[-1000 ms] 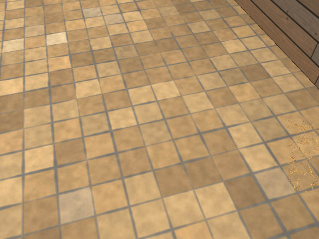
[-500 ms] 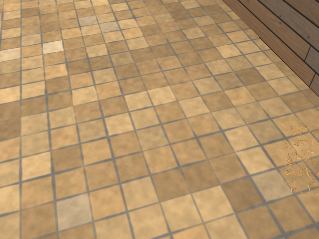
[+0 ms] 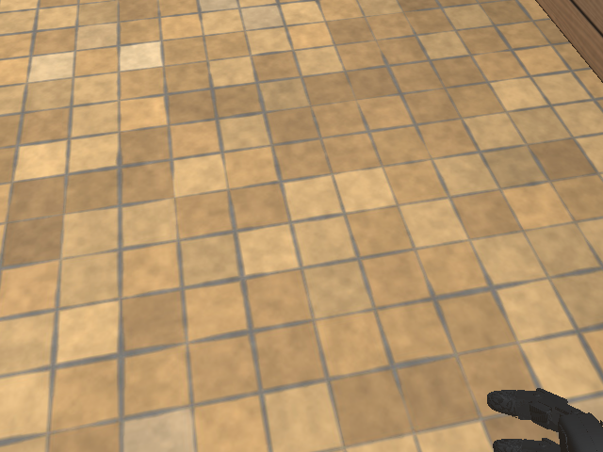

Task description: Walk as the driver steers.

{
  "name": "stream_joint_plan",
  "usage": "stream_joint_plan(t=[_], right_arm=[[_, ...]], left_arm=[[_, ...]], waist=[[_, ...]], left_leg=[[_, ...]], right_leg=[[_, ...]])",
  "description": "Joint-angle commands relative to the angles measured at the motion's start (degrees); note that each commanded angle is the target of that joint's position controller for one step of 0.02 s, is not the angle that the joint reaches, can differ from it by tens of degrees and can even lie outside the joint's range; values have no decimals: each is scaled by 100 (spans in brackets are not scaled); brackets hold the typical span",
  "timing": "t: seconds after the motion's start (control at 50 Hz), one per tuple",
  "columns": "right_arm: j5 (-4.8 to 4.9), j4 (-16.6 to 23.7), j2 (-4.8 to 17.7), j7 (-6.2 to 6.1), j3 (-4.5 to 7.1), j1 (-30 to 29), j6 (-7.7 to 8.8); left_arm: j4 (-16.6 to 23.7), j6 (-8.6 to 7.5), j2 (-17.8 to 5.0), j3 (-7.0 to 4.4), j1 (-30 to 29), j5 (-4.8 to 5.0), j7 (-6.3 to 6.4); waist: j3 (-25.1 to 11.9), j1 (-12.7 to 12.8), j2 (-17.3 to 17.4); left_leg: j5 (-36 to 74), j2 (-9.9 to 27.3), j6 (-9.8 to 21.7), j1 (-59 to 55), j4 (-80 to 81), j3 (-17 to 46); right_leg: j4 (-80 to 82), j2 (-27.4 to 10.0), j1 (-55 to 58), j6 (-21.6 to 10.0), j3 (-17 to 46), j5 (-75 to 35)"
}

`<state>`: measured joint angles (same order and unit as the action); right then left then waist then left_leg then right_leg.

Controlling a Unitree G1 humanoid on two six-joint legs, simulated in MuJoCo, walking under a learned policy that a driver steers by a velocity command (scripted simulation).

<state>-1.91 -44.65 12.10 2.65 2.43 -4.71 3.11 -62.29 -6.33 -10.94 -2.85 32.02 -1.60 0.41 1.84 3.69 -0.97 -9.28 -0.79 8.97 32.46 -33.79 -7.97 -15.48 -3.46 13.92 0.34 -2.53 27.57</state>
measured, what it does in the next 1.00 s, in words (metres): walks ahead, turning left: right foot, then left foot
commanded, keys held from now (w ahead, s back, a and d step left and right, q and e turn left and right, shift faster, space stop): w+q+shift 0.62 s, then w+shift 0.22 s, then w+e+shift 0.16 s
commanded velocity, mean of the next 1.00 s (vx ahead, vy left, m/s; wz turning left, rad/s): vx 0.99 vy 0.00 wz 0.60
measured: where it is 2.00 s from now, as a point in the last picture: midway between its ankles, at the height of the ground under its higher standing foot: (124, 146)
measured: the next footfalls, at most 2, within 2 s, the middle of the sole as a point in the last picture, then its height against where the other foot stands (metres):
right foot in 0.46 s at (325, 353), level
left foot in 0.92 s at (167, 265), level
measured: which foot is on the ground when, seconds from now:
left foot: down 0.00-0.48, up 0.50-0.90, down 0.92-1.00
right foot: down 0.00-0.02, up 0.04-0.44, down 0.46-0.90, up 0.92-1.00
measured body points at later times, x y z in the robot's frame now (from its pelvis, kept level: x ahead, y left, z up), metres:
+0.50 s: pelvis +0.44 +0.08 +0.00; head +0.49 +0.09 +0.45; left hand +0.64 +0.36 -0.05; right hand +0.48 -0.21 -0.12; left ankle +0.17 +0.08 -0.66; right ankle +0.62 +0.01 -0.71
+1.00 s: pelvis +0.82 +0.32 +0.01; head +0.85 +0.35 +0.46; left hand +0.63 +0.49 -0.13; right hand +1.12 +0.25 -0.09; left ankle +0.84 +0.41 -0.71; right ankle +0.73 +0.06 -0.58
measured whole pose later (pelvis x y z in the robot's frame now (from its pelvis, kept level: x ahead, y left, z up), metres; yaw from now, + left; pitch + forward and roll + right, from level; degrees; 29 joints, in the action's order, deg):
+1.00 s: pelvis +0.82 +0.32 +0.01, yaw +37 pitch +1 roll -1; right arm -3.6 -42.7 14.8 1.6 0.6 5.1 4.1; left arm -53.5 -4.3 -12.8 -0.8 26.4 0.6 -0.4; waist 2.9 4.3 0.7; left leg -13.1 -2.1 6.1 25.6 -37.1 -5.9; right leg -68.3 -3.5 -9.5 -4.2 -0.2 20.1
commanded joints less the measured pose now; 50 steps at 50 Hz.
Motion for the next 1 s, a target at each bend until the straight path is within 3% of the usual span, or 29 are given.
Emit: stream_joint_plan(t=[0.02,0.04,0.06,0.08,0.1,0.14,0.18,0.24,0.28,0.38,0.42,0.46,0.48,0.5,0.52,0.54,0.56,0.58,0.64,0.74,0.8,0.84,0.88,0.9,0.92,0.94,0.96,0.98,1.0], right_arm=[[-135,-702,1575,-165,530,3294,44],[-16,-790,1672,-90,546,3208,26],[-8,-789,1423,-62,506,2636,43],[45,-760,1105,-60,444,2417,86],[61,-766,942,-83,404,2236,112],[97,-797,639,-160,274,2124,161],[205,-822,617,-203,225,2351,261],[210,-764,740,-200,212,2766,330],[189,-729,804,-179,237,3036,331],[249,-700,1066,-268,305,3442,287],[246,-619,1312,-303,353,3224,290],[151,-461,1551,-232,426,2711,324],[113,-238,741,-214,241,2653,367],[549,120,359,-236,113,3487,318],[351,-79,844,-323,127,3034,197],[225,-72,954,-261,173,2564,128],[158,-34,884,-198,171,2334,71],[46,95,748,-107,155,2053,5],[-20,494,388,57,39,1656,-200],[-23,975,525,217,-104,789,-138],[-46,1111,532,286,-195,108,-67],[-74,1052,704,232,-167,137,-26],[-150,767,1010,102,-49,1154,7],[-147,353,1182,4,56,2388,21],[-247,84,1617,-124,217,3219,13],[-372,161,2145,-203,326,2974,57],[-174,218,1992,-211,365,3105,73],[-131,28,1657,-221,292,2754,134],[-106,-20,1336,-192,232,2448,196]], left_arm=[[586,-41,-407,-55,-127,62,-44],[791,-225,-453,-60,-215,110,-142],[1046,-276,-706,-110,-997,107,-122],[1150,-336,-799,-96,-1368,59,-120],[1194,-328,-682,-64,-1482,-21,-130],[1377,-136,-477,-9,-1517,-193,-191],[1626,36,-458,23,-1896,-248,-235],[2197,113,-561,88,-3136,-173,-260],[2404,107,-507,151,-3654,-115,-295],[2860,91,-676,191,-4246,-9,-261],[2720,75,-987,72,-3453,20,-137],[2246,59,-1546,-172,-1355,57,105],[2105,59,-1915,-281,-224,-156,229],[2152,52,-2188,-346,-859,-296,126],[2329,91,-1478,-302,-1506,-235,34],[2314,86,-989,-174,-1812,-176,7],[2165,75,-834,-139,-1783,-207,-11],[1972,46,-778,-107,-1603,-192,11],[1522,-111,-556,-41,-1231,6,-101],[1393,-270,-861,-39,-1387,-13,-166],[1168,-265,-1201,-53,-882,50,-154],[1059,-176,-1531,-76,-601,38,-78],[941,4,-1873,-102,-501,31,35],[958,97,-1922,-100,-662,64,55],[1080,112,-1626,-39,-610,66,22],[1347,100,-539,159,139,202,-140],[1511,69,-1182,21,-468,303,-54],[1617,61,-1203,-17,-1002,319,-47],[1555,74,-1006,34,-1010,280,-86]], waist=[[-1783,-1386,860],[-2114,-1054,1440],[-1028,-892,993],[-613,-803,249],[-384,-577,-63],[-114,-166,68],[224,-123,117],[722,-401,127],[712,-601,288],[308,-840,432],[-351,-435,531],[-1448,675,568],[-2264,880,-350],[-2945,-35,-2493],[-2061,9,-1257],[-1255,10,-520],[-811,-39,36],[-518,-96,90],[-121,-330,-309],[464,-598,-183],[771,-384,0],[520,-474,-252],[-270,-1110,-637],[-853,-1701,-634],[-1467,-1890,-370],[-2201,-900,1229],[-2484,-1292,501],[-1194,-1027,240],[-502,-770,134]], left_leg=[[-3006,1258,778,-5618,439,2769],[-4066,1854,1049,-5672,2067,5814],[-3512,1645,899,-5072,2225,5290],[-2534,1513,844,-4161,2171,4421],[-1848,1271,775,-3359,2259,3853],[-1399,852,760,-2303,2420,3221],[-1204,702,859,-1810,2607,3025],[-295,470,826,-1322,2983,2795],[789,296,639,-1388,2876,2633],[3190,515,329,-2922,2244,2832],[4798,454,41,-3107,1161,2786],[4286,150,-92,-2243,-1307,2733],[1024,-199,-14,-1237,-3295,2359],[-1850,-656,-179,392,-4719,1733],[-1182,-88,-77,863,-4848,1597],[-702,126,-118,890,-4566,1464],[-599,284,-156,778,-4427,1399],[-591,454,-162,771,-4306,1389],[-524,744,-202,1045,-4146,1288],[813,539,-235,838,-2277,1051],[1235,207,-53,-77,-908,292],[825,-176,91,-391,-525,18],[6,-486,263,-1684,-277,97],[92,-424,374,-3059,216,303],[-779,388,389,-4652,83,1208],[-1625,2349,572,-6264,385,3939],[-1844,2496,411,-5830,1346,4951],[-1364,2158,255,-4755,1588,3879],[-800,1959,172,-3813,1835,3177]], right_leg=[[-5884,-87,-4365,-494,-241,-2602],[-6790,553,-5471,-539,570,-444],[-7006,149,-6136,-677,796,-1115],[-6685,-114,-5923,-668,693,-1636],[-6270,-288,-5514,-603,667,-1731],[-5756,-425,-5030,-356,672,-1492],[-5335,-487,-5193,-106,534,-1355],[-3889,-333,-5308,187,192,-2228],[-2934,-86,-4921,218,97,-2949],[-1569,320,-4432,-1,162,-3343],[-1281,619,-2989,-142,190,-2822],[-1478,184,-581,-271,443,-1999],[-1590,-1208,761,-363,1778,-98],[-299,-2605,1525,-1000,5160,861],[-15,-2157,645,-956,4813,1724],[-28,-1889,-196,-893,3696,1039],[70,-1731,-840,-863,2995,-35],[154,-1518,-1256,-783,2346,-659],[410,-1345,-1769,-598,1224,-1680],[1103,-871,-2483,-552,-368,-3171],[1648,-909,-2391,-612,-812,-4306],[1030,-1040,-1449,-621,-966,-6827],[-779,-1214,-1045,-667,-874,-8692],[-2260,-1108,-1428,-656,-775,-8392],[-4190,-777,-2694,-653,-574,-6044],[-6480,156,-4941,-521,-54,210],[-6996,229,-5397,-690,765,-253],[-6658,-23,-5656,-698,727,-1046],[-6233,-230,-5488,-667,648,-1334]])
